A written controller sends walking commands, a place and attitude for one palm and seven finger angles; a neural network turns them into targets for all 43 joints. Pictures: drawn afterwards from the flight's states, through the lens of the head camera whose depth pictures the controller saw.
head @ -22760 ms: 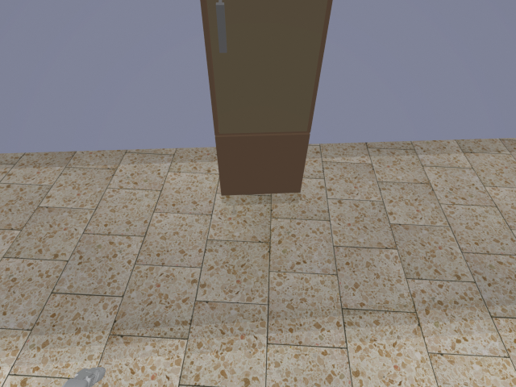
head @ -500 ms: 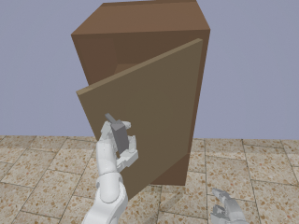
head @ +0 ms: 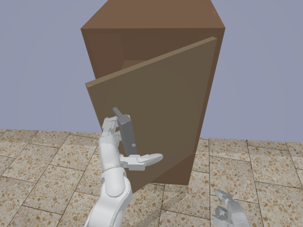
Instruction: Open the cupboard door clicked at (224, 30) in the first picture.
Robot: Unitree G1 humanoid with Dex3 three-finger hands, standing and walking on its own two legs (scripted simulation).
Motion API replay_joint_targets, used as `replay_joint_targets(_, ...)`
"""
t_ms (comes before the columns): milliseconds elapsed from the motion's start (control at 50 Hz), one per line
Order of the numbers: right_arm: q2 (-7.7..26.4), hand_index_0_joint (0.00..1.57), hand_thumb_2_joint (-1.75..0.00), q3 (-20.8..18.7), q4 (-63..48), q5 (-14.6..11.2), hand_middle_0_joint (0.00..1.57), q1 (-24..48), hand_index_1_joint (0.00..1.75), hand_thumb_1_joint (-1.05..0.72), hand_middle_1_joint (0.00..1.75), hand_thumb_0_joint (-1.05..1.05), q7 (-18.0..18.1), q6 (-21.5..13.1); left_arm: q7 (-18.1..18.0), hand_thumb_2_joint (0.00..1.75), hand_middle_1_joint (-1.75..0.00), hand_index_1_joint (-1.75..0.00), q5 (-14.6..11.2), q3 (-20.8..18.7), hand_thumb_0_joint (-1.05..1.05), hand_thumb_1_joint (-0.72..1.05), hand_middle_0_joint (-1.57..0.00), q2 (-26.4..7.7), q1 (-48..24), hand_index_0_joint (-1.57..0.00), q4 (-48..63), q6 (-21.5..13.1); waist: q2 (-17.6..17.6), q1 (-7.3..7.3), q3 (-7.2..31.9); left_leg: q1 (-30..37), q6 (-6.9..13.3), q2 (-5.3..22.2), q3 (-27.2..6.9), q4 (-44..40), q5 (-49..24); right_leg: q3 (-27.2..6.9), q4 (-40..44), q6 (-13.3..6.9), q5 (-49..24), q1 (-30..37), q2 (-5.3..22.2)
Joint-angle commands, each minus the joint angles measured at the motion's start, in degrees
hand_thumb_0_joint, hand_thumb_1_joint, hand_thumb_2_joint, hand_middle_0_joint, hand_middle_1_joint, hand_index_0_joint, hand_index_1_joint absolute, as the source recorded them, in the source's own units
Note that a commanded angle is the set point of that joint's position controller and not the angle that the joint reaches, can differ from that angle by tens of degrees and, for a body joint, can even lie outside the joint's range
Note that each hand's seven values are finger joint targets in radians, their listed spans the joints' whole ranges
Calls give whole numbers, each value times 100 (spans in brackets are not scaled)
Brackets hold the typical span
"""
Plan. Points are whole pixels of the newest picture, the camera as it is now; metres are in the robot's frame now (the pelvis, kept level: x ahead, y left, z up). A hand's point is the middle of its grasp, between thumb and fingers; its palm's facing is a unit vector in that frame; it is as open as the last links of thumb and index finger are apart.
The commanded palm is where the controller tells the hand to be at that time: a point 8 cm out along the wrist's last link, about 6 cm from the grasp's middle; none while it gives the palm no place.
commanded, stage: open thumb and fingers to let go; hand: left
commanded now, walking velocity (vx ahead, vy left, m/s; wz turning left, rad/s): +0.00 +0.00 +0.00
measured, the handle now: (124, 133) +0.32 +0.10 +0.11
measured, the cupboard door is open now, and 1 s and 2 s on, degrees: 39 43 42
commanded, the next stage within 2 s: slide the hand sideways off the handle in 0.28 s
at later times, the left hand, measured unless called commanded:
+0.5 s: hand (134, 157) +0.25 +0.06 +0.11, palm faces +0.07 -1.00 -0.05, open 16.3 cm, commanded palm +0.21 +0.09 +0.11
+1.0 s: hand (124, 171) +0.21 +0.08 +0.11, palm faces -0.07 -1.00 +0.00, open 16.1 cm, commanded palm +0.18 +0.14 +0.11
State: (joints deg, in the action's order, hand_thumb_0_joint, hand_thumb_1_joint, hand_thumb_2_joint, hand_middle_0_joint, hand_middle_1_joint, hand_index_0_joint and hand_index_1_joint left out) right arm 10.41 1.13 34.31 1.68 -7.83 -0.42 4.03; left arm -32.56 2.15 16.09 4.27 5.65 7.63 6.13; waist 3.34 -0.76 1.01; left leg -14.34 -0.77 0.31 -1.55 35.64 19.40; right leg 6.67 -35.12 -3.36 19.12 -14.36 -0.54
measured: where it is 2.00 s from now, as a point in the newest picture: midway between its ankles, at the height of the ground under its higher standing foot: outside the picture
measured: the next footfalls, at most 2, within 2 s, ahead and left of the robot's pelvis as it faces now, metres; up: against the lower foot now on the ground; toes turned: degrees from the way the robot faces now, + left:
none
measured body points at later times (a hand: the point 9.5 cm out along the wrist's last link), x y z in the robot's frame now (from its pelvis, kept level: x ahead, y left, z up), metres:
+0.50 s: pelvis -0.01 +0.01 -0.01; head -0.03 -0.01 +0.44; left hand +0.24 +0.11 +0.12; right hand +0.18 -0.19 -0.09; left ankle +0.00 +0.13 -0.73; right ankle +0.00 -0.08 -0.73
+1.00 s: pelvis -0.01 +0.01 +0.00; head -0.03 +0.00 +0.45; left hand +0.21 +0.13 +0.12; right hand +0.18 -0.20 -0.07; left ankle +0.00 +0.13 -0.73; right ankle +0.00 -0.08 -0.73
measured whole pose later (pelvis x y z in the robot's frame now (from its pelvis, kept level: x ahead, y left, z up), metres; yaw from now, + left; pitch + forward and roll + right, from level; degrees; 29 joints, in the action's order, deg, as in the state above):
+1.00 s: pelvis -0.01 +0.01 +0.00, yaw -3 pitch -3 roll +0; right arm 11.3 3.2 27.5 -0.8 -11.5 -0.1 0.8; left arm -4.9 -3.9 12.4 -4.5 21.3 19.6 0.6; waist 2.4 -0.9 0.8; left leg -13.3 0.1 0.5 1.1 35.4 19.3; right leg 4.0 -35.2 -2.5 18.2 -14.4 -0.8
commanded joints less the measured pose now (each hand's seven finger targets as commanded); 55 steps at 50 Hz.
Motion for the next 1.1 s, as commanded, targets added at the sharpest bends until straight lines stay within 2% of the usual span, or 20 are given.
replay_joint_targets(0, 385, 20, -90, -131, -992, 18, 20, 938, 30, -90, 30, 0, -35, -307, -65, 30, -90, -90, 196, 332, 0, -50, -25, 1024, -1218, -25, 1381, -333, -720, -54, 1016, 260, 195, -100, -3, -195, -1350, -436, 702, 144, -1285, 126, 230)
replay_joint_targets(40, 383, 20, -90, -138, -993, -1, 20, 965, 30, -90, 30, 0, -84, -280, -56, 30, -80, -80, 197, 407, 0, -50, -23, 1105, -1087, -23, 1413, -280, -545, -78, 1011, 281, 171, -45, -24, -234, -1400, -329, 578, 100, -1305, 80, 182)
replay_joint_targets(240, 372, 20, -90, -123, -1001, -7, 20, 1124, 30, -90, 30, 0, -243, -191, -111, 30, -30, -30, 140, 435, 0, -50, -15, 1189, -906, -15, 1746, -20, -494, -145, 953, 107, 105, 34, -98, -186, -1462, -164, 307, 29, -1237, -28, 79)
replay_joint_targets(360, 374, 20, -90, -109, -964, 4, 20, 1260, 30, -90, 30, 0, -272, -181, -216, 30, -30, -30, 138, 407, 0, -50, -15, 1220, -1151, -15, 1646, 115, -528, -140, 910, -25, 101, -5, -96, -117, -1108, -198, 364, 40, -723, -230, 88)
replay_joint_targets(380, 639, 20, -90, -141, -1067, -7, 20, 582, 30, -90, 30, 0, -277, -122, 1066, 30, -30, -30, 618, 1610, 0, -50, -15, 600, -1159, -15, 1926, -224, -929, 539, 500, 339, 261, -90, -76, -168, -1195, -494, 414, 115, -1223, -379, 96)
replay_joint_targets(400, 570, 20, -90, -180, -1270, -112, 20, 537, 30, -90, 30, 0, -184, -159, 1745, 30, -30, -30, 327, 1110, 0, -50, -15, 154, -1257, -15, 2176, -555, -893, 326, 958, 259, 302, -91, -25, -133, -1266, -468, 326, 109, -1556, -93, 108)
replay_joint_targets(440, 542, 20, -90, -100, -1430, -150, 20, 517, 30, -90, 30, 0, -66, -213, 2496, 30, -30, -30, 86, 976, 0, -50, -15, -177, -1301, -15, 2305, -890, -452, 185, 1389, 266, 311, -138, 3, -101, -1335, -496, 131, 85, -1837, 130, 145)
replay_joint_targets(460, 521, 20, -90, -58, -1476, -179, 20, 479, 30, -90, 30, 0, -20, -280, 2781, 30, -30, -30, -22, 946, 0, -50, -15, -220, -1330, -15, 2225, -989, -500, 229, 1296, 235, 322, -137, -3, -92, -1261, -479, 145, 90, -1742, 59, 150)
replay_joint_targets(500, 473, 20, -90, -16, -1606, -241, 20, 498, 30, -90, 30, 0, 33, -458, 2982, 30, -30, -30, -269, 851, 0, -50, -15, -99, -1110, -15, 2195, -1101, -587, 189, 1027, 118, 314, -124, -27, -112, -894, -491, 322, 115, -1159, -112, 138)
replay_joint_targets(520, 463, 20, -90, 15, -1623, -269, 20, 511, 30, -90, 30, 0, 51, -542, 2966, 30, -30, -30, -419, 789, 0, -50, -15, -11, -1101, -15, 2103, -1098, -600, 196, 818, 74, 295, -119, -62, -166, -671, -477, 437, 121, -786, -211, 133)
replay_joint_targets(560, 490, 20, -90, 46, -1595, -288, 20, 618, 30, -90, 30, 0, 101, -653, 2817, 30, -30, -30, -602, 385, 0, -50, -15, -158, -961, -15, 1914, -1045, -738, 113, 462, -112, 255, -121, -97, -257, -189, -522, 688, 150, 65, -402, 135)
replay_joint_targets(580, 492, 20, -90, 56, -1594, -277, 20, 642, 30, -90, 30, 0, 123, -700, 2714, 30, -30, -30, -644, 209, 0, -50, -15, -249, -1009, -15, 1975, -1032, -936, 71, 510, -129, 257, -141, -90, -273, -101, -600, 813, 173, 326, -350, 162)
replay_joint_targets(640, 474, 20, -90, 63, -1564, -244, 20, 706, 30, -90, 30, 0, 133, -759, 2436, 30, -30, -30, -552, -178, 0, -50, -15, -550, -830, -15, 1906, -977, -910, -61, 435, -117, 249, -165, -20, -314, -61, -742, 1026, 184, 666, -307, 220)
replay_joint_targets(720, 449, 20, -90, 63, -1546, -225, 20, 652, 30, -90, 30, 0, 82, -709, 2312, 30, -30, -30, -394, -549, 0, -50, -15, -808, -242, -15, 1776, -911, -637, -226, 520, -81, 232, -150, 71, -463, -312, -674, 965, 132, 273, -44, 200)
replay_joint_targets(740, 434, 20, -90, 68, -1589, -224, 20, 678, 30, -90, 30, 0, 66, -691, 2353, 30, -30, -30, -415, -447, 0, -50, -15, -679, -27, -15, 1841, -889, -565, -227, 517, -67, 230, -137, 120, -482, -388, -676, 935, 145, 72, 15, 196)
replay_joint_targets(820, 454, 20, -90, 50, -1657, -236, 20, 640, 30, -90, 30, 0, 52, -649, 2473, 30, -30, -30, -478, -691, 0, -50, -15, -886, 421, -15, 2158, -894, -434, -251, 542, -39, 227, -109, 182, -500, -627, -651, 888, 137, -423, 184, 161)
replay_joint_targets(880, 472, 20, -90, 42, -1699, -233, 20, 606, 30, -90, 30, 0, 65, -638, 2583, 30, -30, -30, -563, -793, 0, -50, -15, -937, 711, -15, 2346, -920, -745, -198, 460, -82, 240, -94, 220, -481, -653, -682, 920, 186, -522, 200, 152)
replay_joint_targets(940, 503, 20, -90, 34, -1763, -239, 20, 558, 30, -90, 30, 0, 58, -688, 2682, 30, -30, -30, -593, -657, 0, -50, -15, -850, 1015, -15, 2573, -986, -644, -142, 346, -40, 247, -71, 198, -461, -670, -593, 848, 193, -589, 40, 123)
replay_joint_targets(1020, 547, 20, -90, 11, -1763, -236, 20, 464, 30, -90, 30, 0, 97, -764, 2769, 30, -30, -30, -589, -791, 0, -50, -15, -1015, 1171, -15, 2728, -1063, -511, -100, 325, -33, 255, -80, 161, -383, -650, -556, 764, 189, -559, -88, 86)
replay_joint_targets(1080, 558, 20, -90, 11, -1796, -234, 20, 358, 30, -90, 30, 0, 119, -853, 2833, 30, -30, -30, -610, -818, 0, -50, -15, -1045, 1315, -15, 2867, -1124, -518, -97, 501, -58, 262, -79, 124, -340, -752, -502, 585, 196, -794, -82, 70)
